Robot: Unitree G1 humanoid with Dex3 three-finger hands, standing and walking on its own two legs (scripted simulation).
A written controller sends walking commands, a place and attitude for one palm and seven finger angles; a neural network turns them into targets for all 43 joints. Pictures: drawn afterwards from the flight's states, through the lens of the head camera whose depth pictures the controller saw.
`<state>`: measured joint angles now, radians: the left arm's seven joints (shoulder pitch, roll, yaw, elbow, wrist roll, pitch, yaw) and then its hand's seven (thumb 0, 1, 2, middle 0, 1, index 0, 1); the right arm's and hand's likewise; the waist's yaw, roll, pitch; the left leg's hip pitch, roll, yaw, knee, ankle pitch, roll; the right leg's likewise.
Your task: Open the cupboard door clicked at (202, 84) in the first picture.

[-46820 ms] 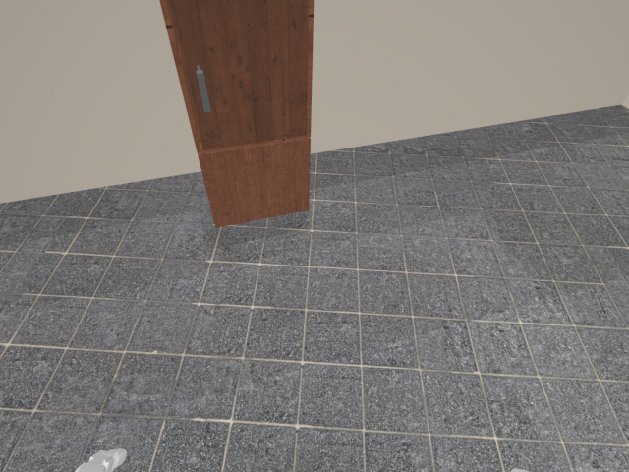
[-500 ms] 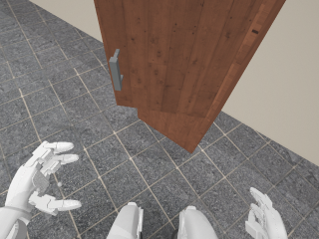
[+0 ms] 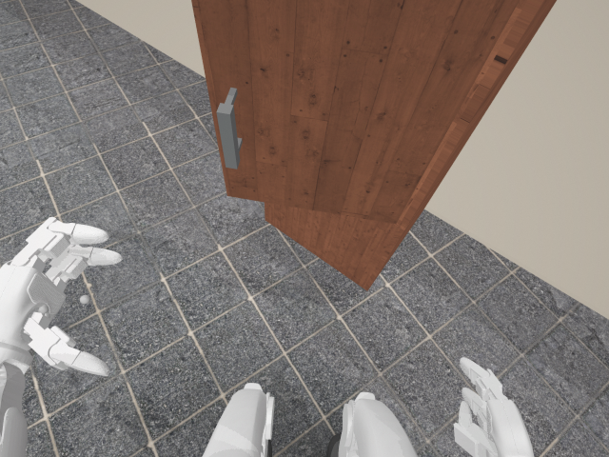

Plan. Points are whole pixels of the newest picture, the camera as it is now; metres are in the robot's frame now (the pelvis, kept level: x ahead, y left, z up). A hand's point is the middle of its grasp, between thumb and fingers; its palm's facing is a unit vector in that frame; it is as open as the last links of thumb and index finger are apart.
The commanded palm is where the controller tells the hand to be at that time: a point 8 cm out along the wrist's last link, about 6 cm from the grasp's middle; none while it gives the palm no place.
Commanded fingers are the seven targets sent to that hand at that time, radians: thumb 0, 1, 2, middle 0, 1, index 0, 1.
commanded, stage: raise the hand with hooked fingers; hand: left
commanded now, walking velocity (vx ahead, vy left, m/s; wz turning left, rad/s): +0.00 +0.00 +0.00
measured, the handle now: (232, 129) +0.59 +0.16 +0.01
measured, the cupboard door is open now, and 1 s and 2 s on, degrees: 28 28 28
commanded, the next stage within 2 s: move the hooked fingers beside the handle in 0.52 s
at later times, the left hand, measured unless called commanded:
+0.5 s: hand (103, 296) +0.28 +0.26 +0.04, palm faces -0.10 -0.99 -0.05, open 14.0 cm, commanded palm +0.27 +0.31 +0.05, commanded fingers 0.00 -0.50 0.30 -0.30 -1.20 -0.30 -1.20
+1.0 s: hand (139, 243) +0.36 +0.24 +0.03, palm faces -0.11 -0.99 -0.03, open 14.0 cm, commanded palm +0.34 +0.30 +0.03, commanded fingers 0.00 -0.50 0.30 -0.30 -1.20 -0.30 -1.20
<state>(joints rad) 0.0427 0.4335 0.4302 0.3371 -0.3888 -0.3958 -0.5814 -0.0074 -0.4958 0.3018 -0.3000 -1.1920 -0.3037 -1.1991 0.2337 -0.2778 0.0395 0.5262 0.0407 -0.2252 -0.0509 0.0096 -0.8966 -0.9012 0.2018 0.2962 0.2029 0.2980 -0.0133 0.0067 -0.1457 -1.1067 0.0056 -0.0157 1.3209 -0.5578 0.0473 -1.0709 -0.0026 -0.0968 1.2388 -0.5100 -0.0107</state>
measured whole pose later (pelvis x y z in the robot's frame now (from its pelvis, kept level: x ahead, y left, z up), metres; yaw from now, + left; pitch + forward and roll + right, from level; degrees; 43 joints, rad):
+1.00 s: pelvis +0.00 -0.01 -0.01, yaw -1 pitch +23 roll -4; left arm -0.24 0.46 0.41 0.53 -0.32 -0.33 -0.55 -0.01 -0.50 0.30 -0.30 -1.20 -0.30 -1.20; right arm 0.24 -0.29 0.04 0.53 0.04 -0.17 -0.06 0.01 -0.90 -0.90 0.20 0.30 0.20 0.30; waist -0.06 0.01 -0.15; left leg -1.18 0.02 -0.01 1.35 -0.57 0.04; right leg -1.15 0.01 -0.09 1.27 -0.52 -0.02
